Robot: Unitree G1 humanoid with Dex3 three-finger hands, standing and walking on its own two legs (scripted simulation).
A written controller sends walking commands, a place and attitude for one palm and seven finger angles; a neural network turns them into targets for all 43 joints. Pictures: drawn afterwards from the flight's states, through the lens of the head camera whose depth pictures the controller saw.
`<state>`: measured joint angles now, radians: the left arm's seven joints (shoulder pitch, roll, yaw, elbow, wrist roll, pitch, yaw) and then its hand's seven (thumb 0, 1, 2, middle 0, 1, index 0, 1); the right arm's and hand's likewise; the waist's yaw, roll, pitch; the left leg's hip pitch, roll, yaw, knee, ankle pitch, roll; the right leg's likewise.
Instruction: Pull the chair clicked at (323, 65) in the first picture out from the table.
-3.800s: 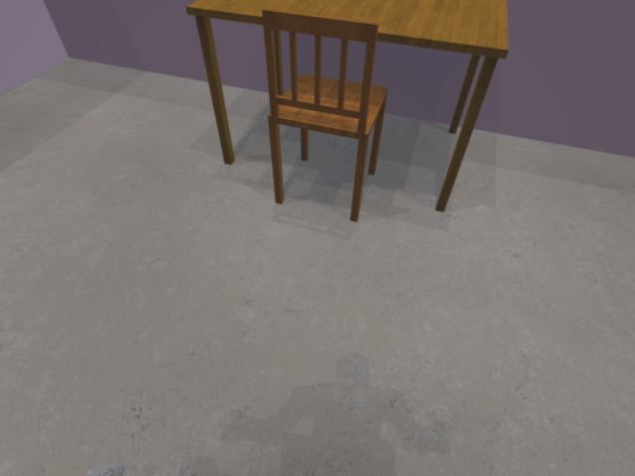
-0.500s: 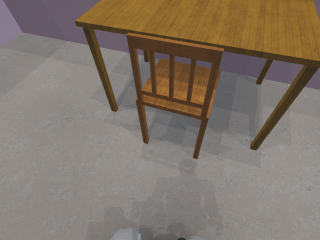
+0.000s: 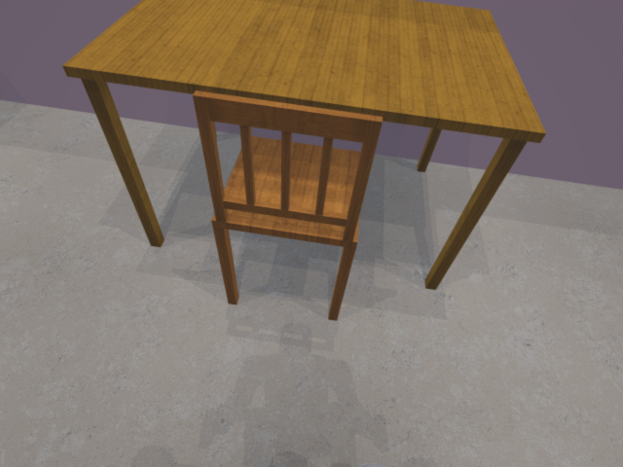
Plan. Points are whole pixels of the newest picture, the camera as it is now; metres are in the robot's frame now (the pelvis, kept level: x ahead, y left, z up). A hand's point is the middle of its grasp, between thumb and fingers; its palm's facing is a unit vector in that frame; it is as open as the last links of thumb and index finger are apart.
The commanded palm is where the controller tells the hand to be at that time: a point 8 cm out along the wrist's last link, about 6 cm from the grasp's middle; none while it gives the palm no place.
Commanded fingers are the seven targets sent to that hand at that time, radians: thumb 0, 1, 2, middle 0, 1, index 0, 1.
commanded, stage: take the last steps up to it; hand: left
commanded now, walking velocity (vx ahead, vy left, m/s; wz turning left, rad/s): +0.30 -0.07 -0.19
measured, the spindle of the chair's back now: (286, 172) +0.73 +0.10 -0.11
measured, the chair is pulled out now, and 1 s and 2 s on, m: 0.00 0.00 0.00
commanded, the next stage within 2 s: come to a stop and stand still in 0.88 s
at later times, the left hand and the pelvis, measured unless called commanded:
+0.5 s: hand out of the picture +0.05 +0.13 -0.18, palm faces -0.03 -0.98 -0.17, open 7.3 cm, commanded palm none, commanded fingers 0.00 0.90 0.90 -0.20 -0.30 -0.20 -0.30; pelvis +0.07 -0.04 +0.00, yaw -4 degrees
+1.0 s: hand (239, 374) +0.28 +0.13 -0.17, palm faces -0.06 -0.97 -0.24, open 7.3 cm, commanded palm none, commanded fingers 0.00 0.90 0.90 -0.20 -0.30 -0.20 -0.30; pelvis +0.22 -0.05 -0.02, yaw -6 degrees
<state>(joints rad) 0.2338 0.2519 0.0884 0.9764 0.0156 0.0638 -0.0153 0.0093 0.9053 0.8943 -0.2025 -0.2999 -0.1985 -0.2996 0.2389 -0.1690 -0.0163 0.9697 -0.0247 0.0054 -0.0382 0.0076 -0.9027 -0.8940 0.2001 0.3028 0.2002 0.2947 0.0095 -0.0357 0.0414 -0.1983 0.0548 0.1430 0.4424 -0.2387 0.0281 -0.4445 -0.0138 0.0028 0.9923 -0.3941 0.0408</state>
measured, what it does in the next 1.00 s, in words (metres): walks ahead: right foot, then left foot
